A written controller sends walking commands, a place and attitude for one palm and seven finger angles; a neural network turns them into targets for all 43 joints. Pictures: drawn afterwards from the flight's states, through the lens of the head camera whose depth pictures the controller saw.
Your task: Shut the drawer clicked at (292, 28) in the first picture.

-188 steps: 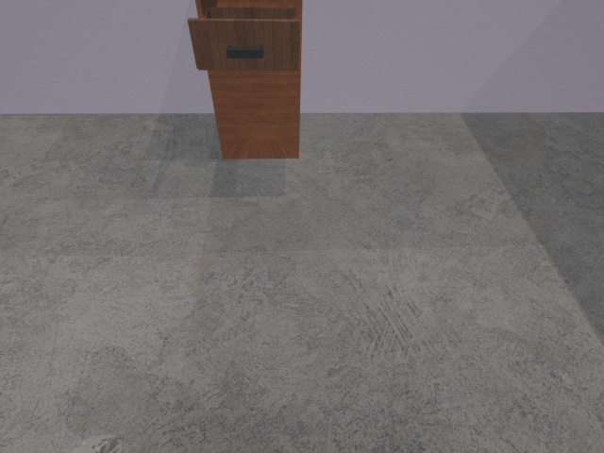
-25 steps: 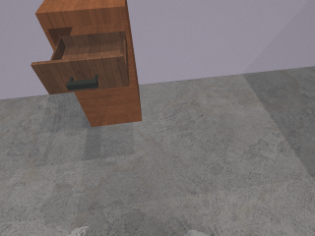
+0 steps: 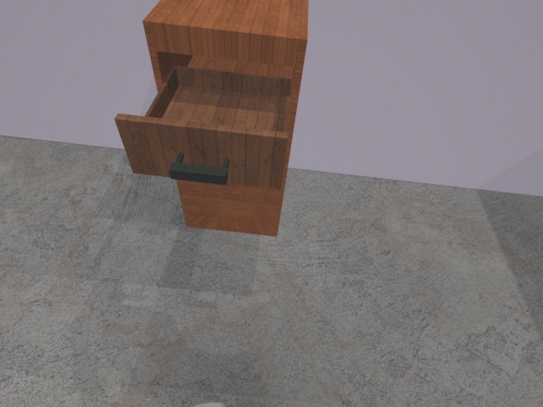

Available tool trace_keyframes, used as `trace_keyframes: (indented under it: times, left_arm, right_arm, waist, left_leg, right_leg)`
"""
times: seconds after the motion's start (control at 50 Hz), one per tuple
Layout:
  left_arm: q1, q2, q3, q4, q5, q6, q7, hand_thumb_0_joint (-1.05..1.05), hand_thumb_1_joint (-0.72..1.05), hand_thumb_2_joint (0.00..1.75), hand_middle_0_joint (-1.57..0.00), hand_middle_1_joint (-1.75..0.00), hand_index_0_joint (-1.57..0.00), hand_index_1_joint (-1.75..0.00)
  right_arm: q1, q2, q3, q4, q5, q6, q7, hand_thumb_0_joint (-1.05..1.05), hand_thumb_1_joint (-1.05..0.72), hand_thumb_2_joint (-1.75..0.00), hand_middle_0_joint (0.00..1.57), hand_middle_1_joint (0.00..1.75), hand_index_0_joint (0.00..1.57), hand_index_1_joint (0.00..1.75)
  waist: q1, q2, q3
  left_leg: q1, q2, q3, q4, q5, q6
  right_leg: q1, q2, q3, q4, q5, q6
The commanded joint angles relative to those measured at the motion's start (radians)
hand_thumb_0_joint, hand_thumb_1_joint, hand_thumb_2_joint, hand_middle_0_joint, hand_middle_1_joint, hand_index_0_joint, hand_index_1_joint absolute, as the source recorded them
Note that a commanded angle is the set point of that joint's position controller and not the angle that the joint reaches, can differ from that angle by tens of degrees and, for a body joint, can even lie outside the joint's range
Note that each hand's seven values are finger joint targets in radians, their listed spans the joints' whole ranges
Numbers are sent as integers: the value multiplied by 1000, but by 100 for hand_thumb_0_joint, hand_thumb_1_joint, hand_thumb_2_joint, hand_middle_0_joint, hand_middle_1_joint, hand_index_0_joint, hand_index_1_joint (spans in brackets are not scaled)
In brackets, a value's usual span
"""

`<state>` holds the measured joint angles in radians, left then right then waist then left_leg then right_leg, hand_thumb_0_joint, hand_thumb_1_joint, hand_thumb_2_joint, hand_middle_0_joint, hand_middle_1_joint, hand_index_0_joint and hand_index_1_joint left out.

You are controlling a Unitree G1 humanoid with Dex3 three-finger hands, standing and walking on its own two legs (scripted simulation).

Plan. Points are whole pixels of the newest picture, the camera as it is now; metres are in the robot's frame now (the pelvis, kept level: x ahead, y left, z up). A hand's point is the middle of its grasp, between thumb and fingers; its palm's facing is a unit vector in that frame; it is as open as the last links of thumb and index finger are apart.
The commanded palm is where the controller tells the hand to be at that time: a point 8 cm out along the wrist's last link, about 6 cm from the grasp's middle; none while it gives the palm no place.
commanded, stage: take the last steps up to it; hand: left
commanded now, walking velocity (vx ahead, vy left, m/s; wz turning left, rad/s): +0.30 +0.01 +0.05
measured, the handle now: (201, 166) +0.58 +0.21 -0.04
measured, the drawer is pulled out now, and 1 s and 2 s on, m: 0.30 0.30 0.30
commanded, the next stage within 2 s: come to a stop and stand still in 0.82 s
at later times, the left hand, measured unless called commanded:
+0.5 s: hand (200, 359) +0.22 +0.14 -0.15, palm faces +0.04 -0.97 -0.23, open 7.4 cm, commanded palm none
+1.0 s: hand (197, 394) +0.17 +0.13 -0.17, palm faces +0.18 -0.97 -0.15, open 7.4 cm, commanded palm none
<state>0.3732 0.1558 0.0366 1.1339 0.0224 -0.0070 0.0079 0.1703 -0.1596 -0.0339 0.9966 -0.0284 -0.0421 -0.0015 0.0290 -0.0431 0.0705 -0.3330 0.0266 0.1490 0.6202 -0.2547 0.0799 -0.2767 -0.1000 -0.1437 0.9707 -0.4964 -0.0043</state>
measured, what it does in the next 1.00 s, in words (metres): walks ahead: right foot, then left foot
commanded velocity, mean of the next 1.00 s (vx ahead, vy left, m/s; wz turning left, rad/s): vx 0.19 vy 0.01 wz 0.03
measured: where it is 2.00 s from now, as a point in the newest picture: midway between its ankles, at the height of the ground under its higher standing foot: (275, 399)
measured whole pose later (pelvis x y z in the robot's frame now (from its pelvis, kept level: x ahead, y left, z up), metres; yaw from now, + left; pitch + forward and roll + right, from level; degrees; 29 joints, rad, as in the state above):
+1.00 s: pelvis +0.27 -0.01 +0.00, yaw +4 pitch -1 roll +0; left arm 0.42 0.12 0.02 1.18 0.01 -0.02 0.03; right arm 0.10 -0.15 -0.02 1.01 -0.02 -0.04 -0.01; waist 0.06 -0.04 0.08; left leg -0.33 0.03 0.13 0.57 -0.23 0.04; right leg -0.16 -0.08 -0.11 0.74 -0.52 0.01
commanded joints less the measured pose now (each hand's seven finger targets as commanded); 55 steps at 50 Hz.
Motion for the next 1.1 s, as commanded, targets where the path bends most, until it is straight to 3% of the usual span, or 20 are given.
trace_keyframes:
  times: [0.0, 0.08, 0.32, 0.38, 0.4, 0.42, 0.44, 0.48, 0.52, 0.56, 0.64, 0.8, 0.84, 0.88, 0.9, 0.92, 0.94, 0.98, 1.02, 1.08]
  left_arm:
    - [-43, 61, 24, -89, 6, -30, -11, 0, 90, 90, -20, -30, -20, -30]
    - [7, 32, 19, -66, 10, -8, -11, 0, 90, 90, -20, -30, -20, -30]
    - [-219, 45, 25, -160, 6, -21, -16, 0, 90, 90, -20, -30, -20, -30]
    - [-110, 54, 34, -125, 7, -33, -15, 0, 90, 90, -20, -30, -20, -30]
    - [-14, 95, 44, -97, 9, -42, -10, 0, 90, 90, -20, -30, -20, -30]
    - [103, 182, 58, -70, 13, -53, -1, 0, 90, 90, -20, -30, -20, -30]
    - [174, 251, 70, -61, -2, -54, 3, 0, 90, 90, -20, -30, -20, -30]
    - [56, 176, 57, -84, -6, -56, 9, 0, 90, 90, -20, -30, -20, -30]
    - [-21, 103, 38, -106, -6, -63, 13, 0, 90, 90, -20, -30, -20, -30]
    - [-17, 66, 30, -104, -1, -77, 14, 0, 90, 90, -20, -30, -20, -30]
    - [16, 90, 22, -81, -4, -85, 11, 0, 90, 90, -20, -30, -20, -30]
    - [99, 122, 19, -19, 0, -72, 16, 0, 90, 90, -20, -30, -20, -30]
    - [95, 125, 23, -14, 2, -63, 20, 0, 90, 90, -20, -30, -20, -30]
    - [67, 123, 24, -13, -2, -54, 21, 0, 90, 90, -20, -30, -20, -30]
    - [72, 101, 17, -14, -6, -50, 20, 0, 90, 90, -20, -30, -20, -30]
    - [113, 46, 6, -25, -14, -43, 20, 0, 90, 90, -20, -30, -20, -30]
    - [128, 18, -4, -29, -13, -42, 31, 0, 90, 90, -20, -30, -20, -30]
    - [92, 13, -6, -5, -19, -16, 44, 0, 90, 90, -20, -30, -20, -30]
    - [79, 20, -11, 15, -14, 1, 38, 0, 90, 90, -20, -30, -20, -30]
    - [82, 39, 0, 4, -9, 34, 34, 0, 90, 90, -20, -30, -20, -30]
  right_arm:
    - [146, -116, -20, 8, 12, -14, -25, 0, -90, -90, 20, 30, 20, 30]
    - [143, -109, -26, 18, 14, -25, -23, 0, -90, -90, 20, 30, 20, 30]
    - [269, -117, -39, 95, 3, -18, -19, 0, -90, -90, 20, 30, 20, 30]
    - [242, -101, -32, 99, 5, -13, -20, 0, -90, -90, 20, 30, 20, 30]
    - [234, -78, -26, 95, 11, -17, -17, 0, -90, -90, 20, 30, 20, 30]
    - [232, -30, -18, 71, 18, -21, -7, 0, -90, -90, 20, 30, 20, 30]
    - [207, -58, -16, 43, 13, -17, -3, 0, -90, -90, 20, 30, 20, 30]
    - [139, -66, -33, 37, 7, -9, 1, 0, -90, -90, 20, 30, 20, 30]
    - [162, -31, -33, 60, 4, 4, 8, 0, -90, -90, 20, 30, 20, 30]
    - [200, -13, -28, 74, -1, 16, 8, 0, -90, -90, 20, 30, 20, 30]
    - [144, -17, -26, 53, 4, 27, 15, 0, -90, -90, 20, 30, 20, 30]
    - [-51, -33, -8, -13, 10, 16, 26, 0, -90, -90, 20, 30, 20, 30]
    - [-52, -40, -6, -15, 11, 12, 22, 0, -90, -90, 20, 30, 20, 30]
    - [62, -58, -7, 20, 7, 3, 10, 0, -90, -90, 20, 30, 20, 30]
    - [158, -103, -15, 49, 2, -5, 0, 0, -90, -90, 20, 30, 20, 30]
    - [232, -196, -34, 59, -4, -7, -12, 0, -90, -90, 20, 30, 20, 30]
    - [258, -222, -31, 61, 10, 6, -20, 0, -90, -90, 20, 30, 20, 30]
    - [110, -163, -7, 45, 15, 9, -45, 0, -90, -90, 20, 30, 20, 30]
    - [11, -109, 6, 34, 17, 12, -47, 0, -90, -90, 20, 30, 20, 30]
    - [-5, -128, -4, 41, 23, 28, -50, 0, -90, -90, 20, 30, 20, 30]
  waist:
    - [-47, 155, -19]
    - [-15, 105, -17]
    - [-64, 121, 51]
    - [-7, 83, 11]
    - [37, 17, -31]
    - [72, -184, -78]
    - [85, -253, -113]
    - [45, -102, -15]
    - [-10, 10, 27]
    - [-37, -44, 19]
    - [-37, -54, 1]
    - [16, -96, 14]
    - [12, -111, 25]
    - [-49, -72, -21]
    - [-82, 8, -82]
    - [-92, 198, -158]
    - [-81, 265, -203]
    - [-40, 216, -155]
    - [-9, 114, -53]
    - [-4, 151, -72]
  left_leg:
    - [174, 273, -332, -430, 14, 103]
    - [124, 236, -244, -465, 38, 110]
    - [193, 254, -263, -434, 2, 122]
    - [114, 190, -198, -280, -2, 62]
    - [13, 130, -138, -121, -23, 26]
    - [-188, 15, -30, 143, -150, -26]
    - [-281, -13, -45, 372, -329, -40]
    - [-329, 62, -147, 551, -176, -39]
    - [-265, 94, -149, 517, -39, -60]
    - [-233, 97, -126, 474, 2, -84]
    - [-242, 94, -97, 361, 50, -108]
    - [-155, 50, -46, 71, 35, -94]
    - [-69, 36, -47, 4, 13, -77]
    - [122, 0, -17, -141, 92, -61]
    - [294, 42, -54, -188, 244, -44]
    - [482, 270, -290, -165, 573, 36]
    - [457, 404, -375, -221, 844, 123]
    - [283, 379, -319, -258, 845, 128]
    - [151, 317, -232, -303, 731, 98]
    - [136, 293, -205, -338, 580, 84]
  right_leg:
    - [-294, -47, 111, 206, 134, 3]
    - [-240, -44, 92, 87, 200, 23]
    - [-180, 0, 53, -295, 187, 15]
    - [71, 48, 21, -476, 272, 1]
    - [243, -5, 98, -539, 253, -22]
    - [415, -218, 380, -640, 203, -107]
    - [421, -347, 587, -767, 161, -185]
    - [249, -327, 526, -815, 37, -198]
    - [126, -245, 314, -818, 222, -150]
    - [115, -207, 197, -801, 447, -134]
    - [151, -183, 117, -782, 640, -137]
    - [241, -194, 102, -713, 781, -127]
    - [213, -196, 105, -677, 772, -121]
    - [173, -147, 62, -539, 776, -87]
    - [103, -97, 37, -379, 685, -56]
    - [-102, 11, -24, -180, 275, -2]
    - [-125, 50, 21, -2, -147, 12]
    - [-82, 6, 145, 33, -105, 27]
    - [-35, -12, 140, -49, -22, 37]
    - [-29, 2, 125, -75, 46, 47]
